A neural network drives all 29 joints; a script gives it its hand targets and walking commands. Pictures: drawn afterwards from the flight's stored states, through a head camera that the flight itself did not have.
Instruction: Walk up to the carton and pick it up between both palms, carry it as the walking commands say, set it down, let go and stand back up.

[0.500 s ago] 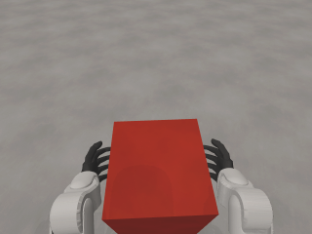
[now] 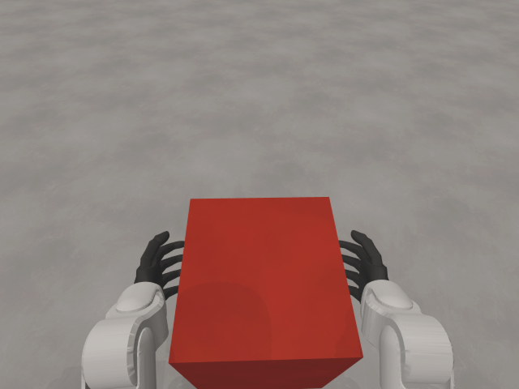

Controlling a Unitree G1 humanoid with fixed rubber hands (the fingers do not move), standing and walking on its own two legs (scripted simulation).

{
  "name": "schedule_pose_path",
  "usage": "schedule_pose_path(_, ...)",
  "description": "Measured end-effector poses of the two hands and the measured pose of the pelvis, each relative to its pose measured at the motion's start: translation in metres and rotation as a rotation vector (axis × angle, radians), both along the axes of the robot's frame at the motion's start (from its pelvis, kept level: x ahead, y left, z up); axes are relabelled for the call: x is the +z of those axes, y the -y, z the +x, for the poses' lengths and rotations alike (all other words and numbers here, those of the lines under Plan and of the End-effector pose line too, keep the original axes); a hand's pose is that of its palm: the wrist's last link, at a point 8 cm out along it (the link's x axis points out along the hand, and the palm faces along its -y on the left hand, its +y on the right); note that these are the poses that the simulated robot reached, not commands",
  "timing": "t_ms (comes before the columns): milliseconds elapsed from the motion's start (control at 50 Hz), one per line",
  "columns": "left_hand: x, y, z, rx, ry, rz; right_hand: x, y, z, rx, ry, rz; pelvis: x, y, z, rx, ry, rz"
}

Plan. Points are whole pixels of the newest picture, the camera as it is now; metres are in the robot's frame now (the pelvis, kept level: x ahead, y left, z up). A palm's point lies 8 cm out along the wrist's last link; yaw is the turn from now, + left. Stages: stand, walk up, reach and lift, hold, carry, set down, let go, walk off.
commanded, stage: carry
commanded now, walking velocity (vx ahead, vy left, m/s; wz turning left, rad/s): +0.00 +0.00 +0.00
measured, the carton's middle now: (260, 300) +0.26 +0.00 +0.01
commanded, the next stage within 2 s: none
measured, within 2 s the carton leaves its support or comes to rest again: neither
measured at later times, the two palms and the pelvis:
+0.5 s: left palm (173, 290) +0.26 +0.12 +0.06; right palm (378, 289) +0.25 -0.17 +0.06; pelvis -0.01 -0.02 -0.01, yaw +0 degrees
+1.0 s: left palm (174, 325) +0.21 +0.11 +0.07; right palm (397, 320) +0.21 -0.18 +0.07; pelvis -0.05 -0.03 +0.00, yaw +0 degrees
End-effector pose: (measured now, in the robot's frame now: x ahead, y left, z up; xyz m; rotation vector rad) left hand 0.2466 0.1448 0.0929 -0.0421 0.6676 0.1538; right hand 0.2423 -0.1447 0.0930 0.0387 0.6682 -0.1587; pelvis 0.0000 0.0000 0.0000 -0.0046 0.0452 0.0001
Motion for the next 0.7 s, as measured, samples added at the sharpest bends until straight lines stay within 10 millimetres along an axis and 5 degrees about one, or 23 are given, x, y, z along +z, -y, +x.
schedule_pose_path(180,0.003,0.004,0.013,0.008,-0.001,0.009,0.001,0.004,0.016,0.010,-0.001,0.004,0.003,0.006,0.014,-0.002,-0.003,0.000)
schedule_pose_path(340,-0.017,0.013,0.021,-0.003,-0.025,0.018,-0.018,0.013,0.024,0.014,-0.024,-0.005,0.000,0.013,0.011,-0.004,-0.006,0.005)
schedule_pose_path(700,-0.034,0.027,-0.012,-0.019,-0.013,0.031,-0.035,0.027,-0.012,0.016,-0.012,-0.022,-0.003,0.025,-0.029,-0.005,0.009,0.011)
